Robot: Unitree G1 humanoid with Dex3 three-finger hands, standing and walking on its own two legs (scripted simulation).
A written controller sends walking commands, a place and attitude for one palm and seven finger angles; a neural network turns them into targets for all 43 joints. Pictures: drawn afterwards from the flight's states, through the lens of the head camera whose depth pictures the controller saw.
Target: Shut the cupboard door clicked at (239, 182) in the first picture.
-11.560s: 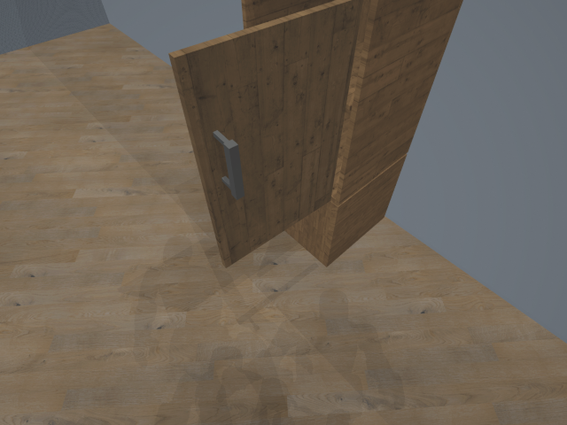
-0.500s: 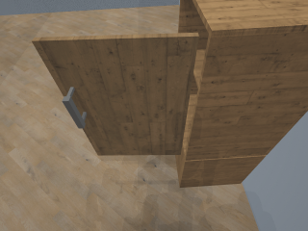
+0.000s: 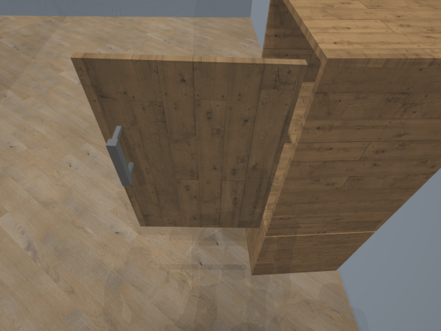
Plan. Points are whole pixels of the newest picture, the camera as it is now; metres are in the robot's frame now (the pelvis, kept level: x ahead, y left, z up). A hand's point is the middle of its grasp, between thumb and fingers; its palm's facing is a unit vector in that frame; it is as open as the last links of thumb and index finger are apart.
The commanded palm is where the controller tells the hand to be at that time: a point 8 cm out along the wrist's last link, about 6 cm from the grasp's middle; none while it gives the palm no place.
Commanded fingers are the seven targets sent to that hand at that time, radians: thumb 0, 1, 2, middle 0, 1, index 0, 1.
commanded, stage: come to a stop and stand still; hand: left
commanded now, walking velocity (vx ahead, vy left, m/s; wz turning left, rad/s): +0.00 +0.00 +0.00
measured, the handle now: (122, 157) +0.45 +0.25 +0.03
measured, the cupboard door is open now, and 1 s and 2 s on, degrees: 86 86 86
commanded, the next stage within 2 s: look again from close up in 0.42 s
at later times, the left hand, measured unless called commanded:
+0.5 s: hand out of the picture +0.01 +0.19 -0.18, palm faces +0.01 -0.99 -0.17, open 7.4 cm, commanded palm none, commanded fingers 0.00 0.90 0.90 -0.20 -0.30 -0.20 -0.30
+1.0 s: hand out of the picture -0.01 +0.19 -0.18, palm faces +0.00 -0.99 -0.16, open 7.4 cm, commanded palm none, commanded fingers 0.00 0.90 0.90 -0.20 -0.30 -0.20 -0.30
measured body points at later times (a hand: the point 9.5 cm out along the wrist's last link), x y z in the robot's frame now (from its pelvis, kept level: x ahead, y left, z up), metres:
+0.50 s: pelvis +0.01 +0.02 +0.00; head +0.02 +0.04 +0.45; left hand +0.01 +0.24 -0.17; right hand +0.01 -0.20 -0.15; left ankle -0.03 +0.07 -0.74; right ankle -0.03 -0.12 -0.74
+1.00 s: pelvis +0.00 +0.02 +0.00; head +0.02 +0.04 +0.45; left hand -0.01 +0.24 -0.17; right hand -0.01 -0.20 -0.15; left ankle -0.03 +0.07 -0.74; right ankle -0.03 -0.12 -0.74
